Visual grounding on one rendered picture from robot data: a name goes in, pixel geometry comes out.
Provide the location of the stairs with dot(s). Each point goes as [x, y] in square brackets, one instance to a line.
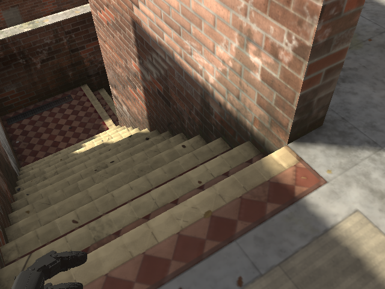
[107, 103]
[89, 194]

